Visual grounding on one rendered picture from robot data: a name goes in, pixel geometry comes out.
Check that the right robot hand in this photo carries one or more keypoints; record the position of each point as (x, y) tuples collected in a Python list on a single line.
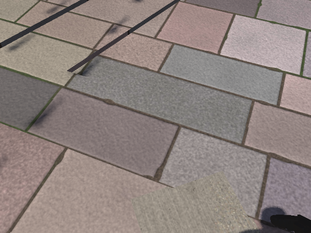
[(298, 224)]

